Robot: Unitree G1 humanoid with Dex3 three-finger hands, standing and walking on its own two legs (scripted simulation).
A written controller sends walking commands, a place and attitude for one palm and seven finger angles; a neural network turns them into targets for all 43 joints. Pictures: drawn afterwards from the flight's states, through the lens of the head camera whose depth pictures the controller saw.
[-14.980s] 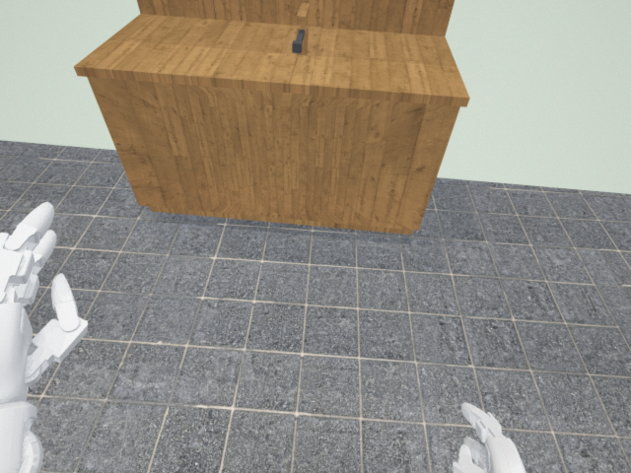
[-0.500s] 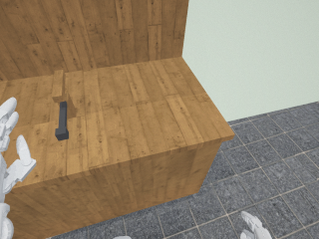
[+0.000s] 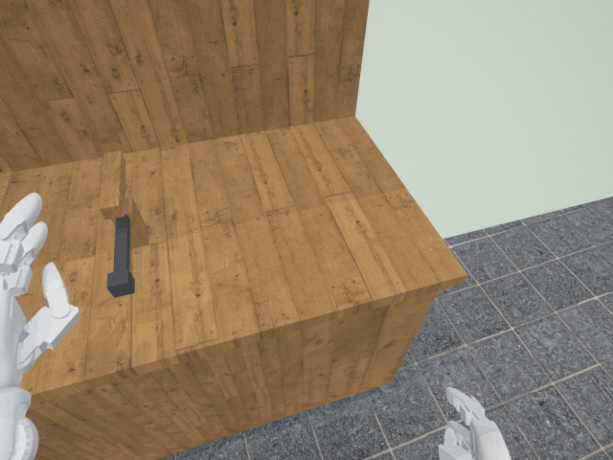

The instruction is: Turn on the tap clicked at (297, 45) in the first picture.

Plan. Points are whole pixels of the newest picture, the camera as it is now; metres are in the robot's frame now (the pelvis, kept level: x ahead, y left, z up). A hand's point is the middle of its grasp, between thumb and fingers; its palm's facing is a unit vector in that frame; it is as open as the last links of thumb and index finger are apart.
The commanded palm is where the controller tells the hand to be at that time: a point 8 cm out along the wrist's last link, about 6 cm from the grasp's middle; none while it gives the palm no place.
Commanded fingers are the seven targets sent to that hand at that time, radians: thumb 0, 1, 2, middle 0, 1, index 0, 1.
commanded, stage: come to a stop and stand still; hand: left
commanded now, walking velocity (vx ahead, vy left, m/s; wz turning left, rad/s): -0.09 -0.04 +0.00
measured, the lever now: (121, 283) +0.33 +0.29 +0.02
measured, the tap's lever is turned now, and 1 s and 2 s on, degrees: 0 0 0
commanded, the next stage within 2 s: look again from close up in 1.08 s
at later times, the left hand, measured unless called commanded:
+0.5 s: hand (58, 311) +0.21 +0.25 +0.16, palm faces +0.32 -0.88 -0.35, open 7.4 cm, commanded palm +0.15 +0.30 +0.18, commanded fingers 0.00 0.90 0.90 -0.20 -0.30 -0.20 -0.30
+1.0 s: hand (29, 289) +0.23 +0.29 +0.16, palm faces +0.35 -0.87 -0.34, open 7.4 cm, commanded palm +0.17 +0.33 +0.18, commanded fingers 0.00 0.90 0.90 -0.20 -0.30 -0.20 -0.30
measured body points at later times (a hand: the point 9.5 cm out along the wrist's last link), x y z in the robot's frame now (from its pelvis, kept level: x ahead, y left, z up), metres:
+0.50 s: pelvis -0.02 +0.02 +0.01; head +0.00 +0.03 +0.46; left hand +0.19 +0.30 +0.18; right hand +0.15 -0.21 -0.07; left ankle +0.01 +0.12 -0.73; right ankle +0.02 -0.09 -0.73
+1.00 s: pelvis +0.00 +0.05 +0.01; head +0.03 +0.08 +0.46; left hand +0.21 +0.34 +0.18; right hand +0.19 -0.17 -0.05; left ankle +0.01 +0.12 -0.73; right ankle +0.02 -0.09 -0.73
